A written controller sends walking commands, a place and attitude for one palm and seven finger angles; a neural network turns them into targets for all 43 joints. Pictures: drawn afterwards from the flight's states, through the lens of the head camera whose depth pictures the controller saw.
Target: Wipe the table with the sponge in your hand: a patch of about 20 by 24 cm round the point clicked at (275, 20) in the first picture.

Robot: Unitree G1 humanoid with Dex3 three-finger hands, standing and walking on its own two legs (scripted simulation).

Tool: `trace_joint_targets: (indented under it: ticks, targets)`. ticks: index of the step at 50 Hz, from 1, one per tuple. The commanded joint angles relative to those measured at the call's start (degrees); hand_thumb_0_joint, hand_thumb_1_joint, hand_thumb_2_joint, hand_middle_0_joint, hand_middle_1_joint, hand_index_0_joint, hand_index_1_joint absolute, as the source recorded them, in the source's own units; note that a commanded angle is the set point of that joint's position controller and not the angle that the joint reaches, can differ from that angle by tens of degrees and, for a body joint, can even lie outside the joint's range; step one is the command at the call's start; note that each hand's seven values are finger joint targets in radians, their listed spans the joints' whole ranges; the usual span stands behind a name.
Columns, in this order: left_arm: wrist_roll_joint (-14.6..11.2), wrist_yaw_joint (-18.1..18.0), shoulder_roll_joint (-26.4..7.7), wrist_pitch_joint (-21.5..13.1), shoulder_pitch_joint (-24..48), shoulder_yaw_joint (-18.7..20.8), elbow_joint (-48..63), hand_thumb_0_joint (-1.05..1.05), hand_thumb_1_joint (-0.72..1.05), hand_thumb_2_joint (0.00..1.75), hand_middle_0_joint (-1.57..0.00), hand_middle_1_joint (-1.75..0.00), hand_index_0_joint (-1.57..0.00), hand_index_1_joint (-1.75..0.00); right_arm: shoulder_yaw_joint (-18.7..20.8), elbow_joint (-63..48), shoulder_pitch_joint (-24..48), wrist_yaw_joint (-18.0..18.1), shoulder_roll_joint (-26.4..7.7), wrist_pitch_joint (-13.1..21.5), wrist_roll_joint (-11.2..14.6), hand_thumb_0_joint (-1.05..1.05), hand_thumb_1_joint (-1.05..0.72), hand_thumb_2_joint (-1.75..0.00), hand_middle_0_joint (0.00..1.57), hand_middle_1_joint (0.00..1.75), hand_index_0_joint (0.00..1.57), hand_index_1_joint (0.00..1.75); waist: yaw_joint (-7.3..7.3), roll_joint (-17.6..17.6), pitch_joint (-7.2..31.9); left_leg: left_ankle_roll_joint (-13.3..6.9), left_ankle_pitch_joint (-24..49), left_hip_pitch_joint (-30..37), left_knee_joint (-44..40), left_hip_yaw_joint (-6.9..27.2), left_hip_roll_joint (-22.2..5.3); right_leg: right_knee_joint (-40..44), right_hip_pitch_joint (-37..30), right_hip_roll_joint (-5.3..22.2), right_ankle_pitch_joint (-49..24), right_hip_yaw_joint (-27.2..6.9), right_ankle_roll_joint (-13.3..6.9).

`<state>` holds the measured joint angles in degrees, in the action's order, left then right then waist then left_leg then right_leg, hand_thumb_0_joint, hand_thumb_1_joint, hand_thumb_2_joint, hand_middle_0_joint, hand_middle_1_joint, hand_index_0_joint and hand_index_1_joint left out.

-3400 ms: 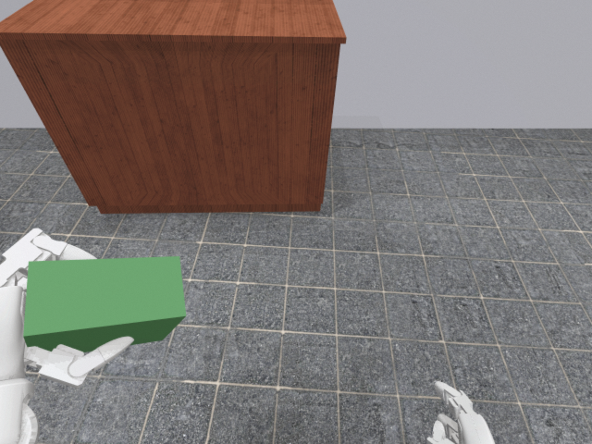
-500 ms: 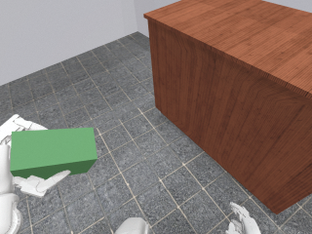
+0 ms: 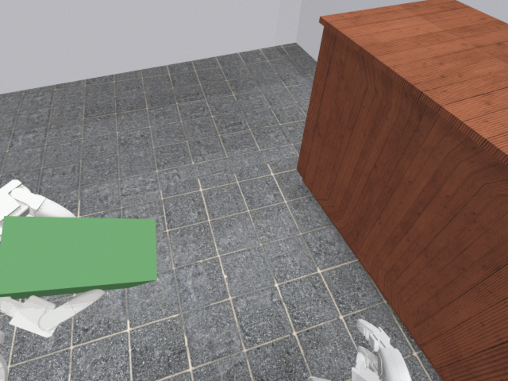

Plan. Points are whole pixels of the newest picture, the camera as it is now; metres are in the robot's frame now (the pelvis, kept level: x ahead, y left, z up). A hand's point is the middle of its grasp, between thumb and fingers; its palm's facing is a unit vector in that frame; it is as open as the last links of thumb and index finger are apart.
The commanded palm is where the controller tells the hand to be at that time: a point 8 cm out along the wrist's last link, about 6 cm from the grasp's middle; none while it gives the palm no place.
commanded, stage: walk to a spot facing it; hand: left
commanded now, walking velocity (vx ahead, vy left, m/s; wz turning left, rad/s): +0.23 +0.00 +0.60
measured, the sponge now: (102, 258) +0.22 +0.19 +0.16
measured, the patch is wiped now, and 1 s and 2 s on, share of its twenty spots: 0.00 0.00 0.00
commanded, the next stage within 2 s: turn to face it in 1.36 s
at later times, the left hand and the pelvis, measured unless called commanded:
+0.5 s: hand out of the picture +0.09 +0.27 +0.18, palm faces +0.67 -0.64 -0.37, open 10.5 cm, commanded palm +0.03 +0.30 +0.18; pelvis -0.04 -0.02 -0.01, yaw +18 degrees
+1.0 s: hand out of the picture +0.10 +0.27 +0.16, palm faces +0.75 -0.49 -0.46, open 10.5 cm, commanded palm +0.02 +0.28 +0.18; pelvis +0.03 -0.04 +0.00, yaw +32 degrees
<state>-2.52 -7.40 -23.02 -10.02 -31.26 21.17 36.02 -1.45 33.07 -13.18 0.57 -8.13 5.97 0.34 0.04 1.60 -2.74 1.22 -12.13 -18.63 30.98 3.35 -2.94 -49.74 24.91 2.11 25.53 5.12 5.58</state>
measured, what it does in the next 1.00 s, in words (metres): steps on the spot, turning left: right foot, then left foot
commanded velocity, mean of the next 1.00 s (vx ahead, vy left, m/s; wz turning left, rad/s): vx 0.31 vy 0.00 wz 0.49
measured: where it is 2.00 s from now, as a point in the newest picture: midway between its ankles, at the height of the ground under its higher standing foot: outside the picture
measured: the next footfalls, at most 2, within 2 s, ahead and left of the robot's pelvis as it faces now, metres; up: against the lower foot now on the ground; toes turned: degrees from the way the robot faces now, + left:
right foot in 0.10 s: +0.05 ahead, -0.13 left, +0.00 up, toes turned -3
left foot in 0.50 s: -0.05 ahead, +0.12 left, +0.00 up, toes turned +27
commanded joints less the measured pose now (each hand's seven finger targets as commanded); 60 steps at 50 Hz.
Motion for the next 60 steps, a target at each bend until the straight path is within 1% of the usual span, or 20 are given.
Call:
trace_joint_targets:
  ticks: [1, 3, 5, 6, 10, 19, 23, 24, 25, 26, 28, 31, 39, 40, 41, 42, 43, 48, 56, 60]
  targets:
    - [-0.9, -1.1, -6.4, -2.4, 6.4, 5.8, 6.8, 0.00, 0.10, 1.30, -1.20, -1.60, -1.20, -1.60, 4.1, -6.9, 5.6, 2.1, -10.1, 2.4, 0.3, 0.00, -0.90, -0.90, 0.20, 0.30, 0.20, 0.30, -0.44, 12.4, 7.1, -9.8, -5.5, -2.0, -11.2, 11.5, -10.0, 11.2, -11.4, -2.6, 1.3, 2.3, -0.3]
    - [-0.2, -1.1, -5.7, -1.2, 9.8, 4.8, 3.7, 0.00, 0.10, 1.30, -1.20, -1.60, -1.20, -1.60, 3.3, -6.8, 6.8, 2.5, -9.2, 1.6, 0.4, 0.00, -0.90, -0.90, 0.20, 0.30, 0.20, 0.30, -1.85, 6.1, 6.2, -7.1, -17.8, -11.3, -5.0, 8.4, -5.7, 24.2, -21.6, -0.6, -0.6, 0.5, -2.6]
    - [0.5, -1.8, -11.4, 0.2, 13.5, 6.8, 1.5, 0.00, 0.10, 1.30, -1.20, -1.60, -1.20, -1.60, 3.0, -7.0, 7.7, 2.9, -7.7, 1.1, -0.1, 0.00, -0.90, -0.90, 0.20, 0.30, 0.20, 0.30, -2.35, -20.2, 3.1, 0.0, -22.6, -24.5, 32.6, -3.7, 5.1, 41.5, -18.7, 26.3, 11.2, -33.1, -13.2]
    - [0.1, -2.5, -11.0, 0.1, 17.2, 5.8, 3.4, 0.00, 0.10, 1.30, -1.20, -1.60, -1.20, -1.60, 3.8, -6.6, 9.0, 3.0, -10.0, 1.5, -1.5, 0.00, -0.90, -0.90, 0.20, 0.30, 0.20, 0.30, -1.17, -17.0, 2.3, 0.8, -16.2, -21.9, 41.5, 0.2, 2.4, 42.9, -12.0, 27.8, 10.7, -33.1, -13.5]
    - [0.5, -1.4, -8.7, -1.7, 12.7, 4.0, 3.8, 0.00, 0.10, 1.30, -1.20, -1.60, -1.20, -1.60, 3.1, -5.3, 10.0, 3.6, -8.6, -0.6, -0.7, 0.00, -0.90, -0.90, 0.20, 0.30, 0.20, 0.30, -0.48, -10.0, 1.6, 2.8, -7.5, -17.4, 44.0, -3.9, -0.5, 38.3, -10.6, 18.6, -4.9, -6.4, -10.0]
    - [-0.3, -4.5, -8.5, -2.4, 6.8, 6.8, 7.2, 0.00, 0.10, 1.30, -1.20, -1.60, -1.20, -1.60, 4.2, -8.9, 6.4, 4.3, -8.8, 0.5, -1.7, 0.00, -0.90, -0.90, 0.20, 0.30, 0.20, 0.30, -3.23, -12.4, 7.5, 0.1, -13.9, -8.3, 10.1, -13.0, -0.7, 33.7, -20.6, 21.4, -7.9, -3.6, -12.9]
    - [-0.8, -5.0, -6.5, -2.1, 9.6, 4.9, 9.4, 0.00, 0.10, 1.30, -1.20, -1.60, -1.20, -1.60, 4.6, -9.5, 3.1, 4.5, -9.2, 0.6, -1.2, 0.00, -0.90, -0.90, 0.20, 0.30, 0.20, 0.30, 0.05, -6.2, 10.3, -1.8, -9.1, 7.1, -5.7, -15.0, 2.3, 17.0, -15.2, 17.5, -8.8, 1.8, -8.6]
    - [-0.9, -5.0, -6.1, -2.9, 11.1, 4.2, 11.2, 0.00, 0.10, 1.30, -1.20, -1.60, -1.20, -1.60, 4.9, -9.6, 1.8, 4.6, -10.5, 0.8, -0.8, 0.00, -0.90, -0.90, 0.20, 0.30, 0.20, 0.30, 1.87, 4.2, 11.5, -5.7, -6.1, 16.6, -9.9, -5.3, -2.7, 1.2, -5.5, 12.7, -10.8, 6.1, -5.4]
    - [-0.6, -4.6, -4.5, -4.4, 11.3, 2.0, 13.5, 0.00, 0.10, 1.30, -1.20, -1.60, -1.20, -1.60, 5.4, -10.0, 3.1, 4.2, -12.0, 1.8, -0.6, 0.00, -0.90, -0.90, 0.20, 0.30, 0.20, 0.30, 1.75, 22.4, 9.2, -12.4, 14.1, 26.3, -12.5, 18.4, -18.3, -15.8, 13.8, 3.6, 8.6, 7.4, -1.4]
    - [1.5, -4.1, -8.0, -6.3, 13.4, 4.8, 11.9, 0.00, 0.10, 1.30, -1.20, -1.60, -1.20, -1.60, 4.8, -8.4, 3.2, 3.2, -10.8, 2.6, -0.6, 0.00, -0.90, -0.90, 0.20, 0.30, 0.20, 0.30, 1.33, 18.3, 7.9, -17.6, 18.6, 25.5, -14.1, 29.2, -24.1, -23.8, 21.2, 4.9, 10.7, 0.0, -3.0]
    - [2.2, -2.5, -9.1, -5.7, 11.6, 6.1, 10.7, 0.00, 0.10, 1.30, -1.20, -1.60, -1.20, -1.60, 6.0, -7.2, 4.8, 2.2, -11.4, 2.2, 0.5, 0.00, -0.90, -0.90, 0.20, 0.30, 0.20, 0.30, 0.84, 13.5, 4.6, -17.6, 6.0, 16.5, -13.0, 21.9, -20.3, -25.3, 22.4, 7.5, 4.7, -5.1, -2.3]
    - [1.5, -2.2, -7.3, -6.0, 10.2, 5.1, 15.1, 0.00, 0.10, 1.30, -1.20, -1.60, -1.20, -1.60, 5.1, -6.6, 5.2, 1.9, -9.6, 3.5, 0.7, 0.00, -0.90, -0.90, 0.20, 0.30, 0.20, 0.30, -0.37, 14.9, 3.6, -12.8, 0.8, 8.2, -14.6, 7.5, -12.8, -14.4, 12.9, 6.3, -2.3, 0.1, -1.5]
    - [1.0, -1.5, -5.6, -3.7, 10.7, 4.4, -0.3, 0.00, 0.10, 1.30, -1.20, -1.60, -1.20, -1.60, 3.6, -4.1, 6.0, 3.3, -9.0, 2.7, -0.1, 0.00, -0.90, -0.90, 0.20, 0.30, 0.20, 0.30, -1.55, 6.9, 4.5, -8.1, -13.1, -2.2, -5.9, 0.9, -8.9, 19.3, -16.7, -0.5, -6.5, 7.0, -1.4]
    - [1.4, -1.5, -5.3, -2.7, 10.9, 3.4, -2.0, 0.00, 0.10, 1.30, -1.20, -1.60, -1.20, -1.60, 3.3, -4.1, 5.7, 3.5, -8.0, 2.1, 0.1, 0.00, -0.90, -0.90, 0.20, 0.30, 0.20, 0.30, -1.71, -0.1, 5.8, -6.7, -15.4, -5.7, 5.4, -1.9, -5.2, 24.7, -21.6, 2.3, -3.5, 2.4, -3.2]
    - [1.9, -1.8, -7.7, -2.2, 13.3, 4.2, -1.4, 0.00, 0.10, 1.30, -1.20, -1.60, -1.20, -1.60, 3.0, -4.6, 6.0, 3.4, -6.6, 1.5, 0.3, 0.00, -0.90, -0.90, 0.20, 0.30, 0.20, 0.30, -1.68, -16.2, 6.9, -3.9, -20.8, -18.6, 24.1, -6.7, 0.5, 33.0, -28.4, 16.3, 7.5, -17.4, -8.7]
    - [1.1, -2.1, -11.4, -2.3, 13.7, 7.1, -1.1, 0.00, 0.10, 1.30, -1.20, -1.60, -1.20, -1.60, 3.3, -5.7, 8.9, 3.6, -8.2, 1.8, -0.2, 0.00, -0.90, -0.90, 0.20, 0.30, 0.20, 0.30, -2.85, -21.4, 5.1, -1.9, -22.4, -24.9, 39.2, -4.0, 3.2, 38.9, -26.2, 26.8, 6.1, -34.6, -14.4]
    - [0.8, -2.0, -10.6, -3.2, 16.2, 6.6, 0.7, 0.00, 0.10, 1.30, -1.20, -1.60, -1.20, -1.60, 3.9, -5.3, 8.5, 3.1, -9.0, 2.0, -0.7, 0.00, -0.90, -0.90, 0.20, 0.30, 0.20, 0.30, -1.74, -19.1, 4.5, -1.3, -17.0, -23.1, 45.1, -0.2, 0.7, 40.7, -20.5, 27.3, 11.6, -35.6, -14.7]
    - [1.0, -1.6, -9.8, -4.8, 11.2, 7.0, 5.7, 0.00, 0.10, 1.30, -1.20, -1.60, -1.20, -1.60, 3.5, -4.9, 9.9, 2.9, -8.8, 0.0, -0.5, 0.00, -0.90, -0.90, 0.20, 0.30, 0.20, 0.30, -0.72, -9.5, 3.6, 1.1, -7.1, -17.7, 39.6, -4.9, -2.8, 37.4, -14.5, 20.7, -4.0, -7.0, -11.7]
    - [0.1, -4.7, -8.4, -3.9, 4.0, 8.2, 9.8, 0.00, 0.10, 1.30, -1.20, -1.60, -1.20, -1.60, 4.6, -9.2, 6.1, 3.1, -8.2, 0.4, -0.9, 0.00, -0.90, -0.90, 0.20, 0.30, 0.20, 0.30, -2.81, -11.2, 7.6, -0.5, -9.7, -7.3, 7.5, -14.3, -0.6, 29.9, -21.7, 20.6, -16.7, -0.2, -12.7]
    - [-0.1, -5.1, -6.6, -4.1, 6.9, 5.9, 10.7, 0.00, 0.10, 1.30, -1.20, -1.60, -1.20, -1.60, 5.9, -9.3, 2.3, 3.9, -9.8, 0.2, -0.3, 0.00, -0.90, -0.90, 0.20, 0.30, 0.20, 0.30, 1.53, -0.3, 11.1, -2.8, -1.4, 13.9, -5.6, -12.4, 0.6, 4.0, -11.9, 15.4, -24.7, 7.1, -6.9]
